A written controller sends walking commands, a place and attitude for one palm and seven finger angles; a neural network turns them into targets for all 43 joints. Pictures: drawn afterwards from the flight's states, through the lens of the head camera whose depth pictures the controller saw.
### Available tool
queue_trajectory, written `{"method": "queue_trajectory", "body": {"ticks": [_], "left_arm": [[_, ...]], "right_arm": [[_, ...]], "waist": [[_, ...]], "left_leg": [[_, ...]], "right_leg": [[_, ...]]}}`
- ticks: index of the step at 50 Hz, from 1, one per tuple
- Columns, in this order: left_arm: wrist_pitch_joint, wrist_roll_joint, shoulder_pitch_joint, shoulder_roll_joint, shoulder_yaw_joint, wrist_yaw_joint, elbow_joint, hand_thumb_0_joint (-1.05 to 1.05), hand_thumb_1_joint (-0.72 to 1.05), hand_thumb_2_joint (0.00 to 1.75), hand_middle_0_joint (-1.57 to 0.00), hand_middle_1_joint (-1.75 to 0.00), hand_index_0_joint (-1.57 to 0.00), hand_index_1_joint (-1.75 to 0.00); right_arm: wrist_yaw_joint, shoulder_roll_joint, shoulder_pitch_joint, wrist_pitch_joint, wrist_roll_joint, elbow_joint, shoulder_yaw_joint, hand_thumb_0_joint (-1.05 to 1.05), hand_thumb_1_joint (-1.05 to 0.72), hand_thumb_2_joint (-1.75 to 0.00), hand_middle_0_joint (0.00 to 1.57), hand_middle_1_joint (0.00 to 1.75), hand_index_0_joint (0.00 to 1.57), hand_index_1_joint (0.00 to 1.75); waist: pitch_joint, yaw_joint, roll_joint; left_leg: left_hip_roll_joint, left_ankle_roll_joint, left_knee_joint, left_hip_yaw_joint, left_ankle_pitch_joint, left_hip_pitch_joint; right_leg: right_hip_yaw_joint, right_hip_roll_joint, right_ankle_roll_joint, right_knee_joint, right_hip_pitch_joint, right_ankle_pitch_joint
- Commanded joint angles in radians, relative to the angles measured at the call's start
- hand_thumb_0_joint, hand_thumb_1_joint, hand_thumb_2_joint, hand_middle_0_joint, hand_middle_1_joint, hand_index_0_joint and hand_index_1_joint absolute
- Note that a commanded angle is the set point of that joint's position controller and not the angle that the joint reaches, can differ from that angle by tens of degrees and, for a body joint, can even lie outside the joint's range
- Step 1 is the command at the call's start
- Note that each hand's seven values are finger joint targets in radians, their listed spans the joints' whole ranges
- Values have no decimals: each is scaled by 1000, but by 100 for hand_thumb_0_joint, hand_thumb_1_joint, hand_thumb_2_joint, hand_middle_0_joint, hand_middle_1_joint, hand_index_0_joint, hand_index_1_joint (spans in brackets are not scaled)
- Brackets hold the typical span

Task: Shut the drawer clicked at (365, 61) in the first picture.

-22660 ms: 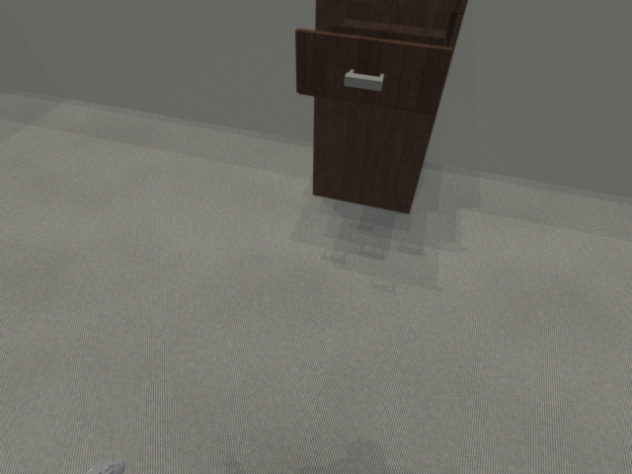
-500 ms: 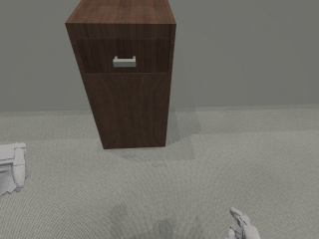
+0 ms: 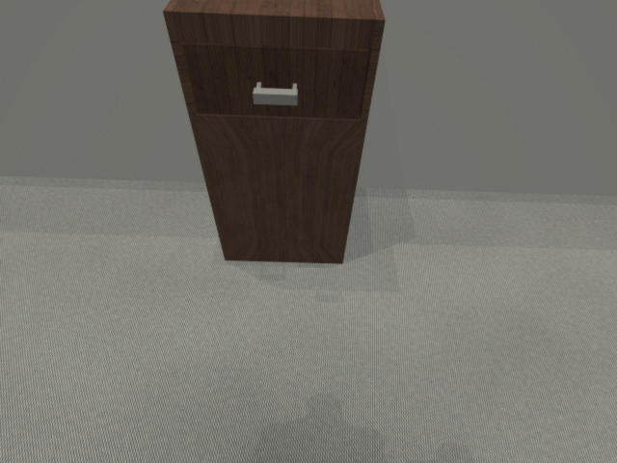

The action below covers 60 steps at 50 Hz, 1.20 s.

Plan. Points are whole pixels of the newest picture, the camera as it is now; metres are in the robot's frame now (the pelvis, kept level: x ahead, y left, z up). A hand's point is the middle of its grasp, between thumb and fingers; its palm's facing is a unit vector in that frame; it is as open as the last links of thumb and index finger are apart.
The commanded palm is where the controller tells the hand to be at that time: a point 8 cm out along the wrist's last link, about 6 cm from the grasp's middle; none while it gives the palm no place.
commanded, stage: let the arm hang, fingers relaxed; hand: left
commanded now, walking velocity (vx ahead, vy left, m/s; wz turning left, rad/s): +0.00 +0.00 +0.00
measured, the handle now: (276, 91) +0.90 +0.15 -0.01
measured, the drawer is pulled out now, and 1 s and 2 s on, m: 0.00 0.00 0.00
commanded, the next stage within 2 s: look to check the result in 0.64 s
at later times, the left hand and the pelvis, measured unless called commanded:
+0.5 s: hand out of the picture +0.03 +0.17 -0.17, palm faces +0.01 -0.98 -0.20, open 7.2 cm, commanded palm none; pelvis +0.01 +0.00 +0.00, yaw -1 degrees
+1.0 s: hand out of the picture +0.01 +0.17 -0.17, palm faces +0.02 -0.98 -0.19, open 7.4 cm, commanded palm none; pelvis +0.01 -0.01 +0.00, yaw -1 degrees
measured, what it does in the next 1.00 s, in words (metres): stands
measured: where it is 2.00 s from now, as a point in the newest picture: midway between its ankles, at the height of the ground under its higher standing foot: outside the picture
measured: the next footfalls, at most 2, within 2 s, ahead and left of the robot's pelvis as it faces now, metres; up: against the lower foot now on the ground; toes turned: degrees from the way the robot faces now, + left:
none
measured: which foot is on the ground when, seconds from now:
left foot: down 0.00-1.00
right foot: down 0.00-1.00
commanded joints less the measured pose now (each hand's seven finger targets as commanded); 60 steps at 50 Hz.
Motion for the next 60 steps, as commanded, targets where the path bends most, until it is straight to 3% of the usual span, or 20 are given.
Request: {"method": "queue_trajectory", "body": {"ticks": [1, 7, 14, 23, 34, 48, 60], "left_arm": [[-40, -4, -16, 98, 7, 7, -8, 0, 90, 90, -44, -56, -44, -56], [-38, -5, 16, 79, 4, 16, 45, 0, 90, 90, -20, -30, -20, -30], [-39, -6, 21, 49, 7, 23, 57, 0, 90, 90, -20, -30, -20, -30], [-42, -5, 6, 21, 14, 29, 46, 0, 90, 90, -20, -30, -20, -30], [-47, -5, -9, 28, 18, 28, 35, 0, 90, 90, -20, -30, -20, -30], [-51, -5, -2, 38, 15, 27, 50, 0, 90, 90, -20, -30, -20, -30], [-52, -6, -24, 53, 16, 26, 51, 0, 90, 90, -20, -30, -20, -30]], "right_arm": [[-11, -103, 34, -23, 11, -4, -21, 0, -90, -90, 20, 30, 20, 30], [-15, -79, 70, -23, 13, 44, -20, 0, -90, -90, 20, 30, 20, 30], [-17, -35, 88, -25, 10, 74, -17, 0, -90, -90, 20, 30, 20, 30], [-19, -1, 94, -29, 7, 84, -16, 0, -90, -90, 20, 30, 20, 30], [-20, -10, 90, -29, 8, 82, -22, 0, -90, -90, 20, 30, 20, 30], [-24, -37, 61, -33, 10, 84, -22, 0, -90, -90, 20, 30, 20, 30], [-23, -58, 36, -35, 10, 82, -22, 0, -90, -90, 20, 30, 20, 30]], "waist": [[-17, -30, 35], [11, -24, 7], [24, -21, -6], [37, -19, 31], [29, -26, -3], [11, -27, 28], [10, -25, 14]], "left_leg": [[86, 35, -112, -82, -62, 54], [87, 37, -118, -75, -45, 48], [81, 33, -111, -60, -9, 38], [81, 27, -102, -51, 42, 22], [81, 25, -90, -46, 53, 51], [92, 25, -94, -43, 83, 87], [98, 26, -110, -48, 88, 92]], "right_leg": [[131, -116, -30, -142, -63, -95], [122, -111, -28, -134, -66, -103], [122, -115, -26, -128, -59, -87], [119, -116, -23, -117, -37, -29], [126, -119, -23, -135, -40, -22], [131, -117, -20, -137, -25, 36], [130, -115, -16, -139, -10, 50]]}}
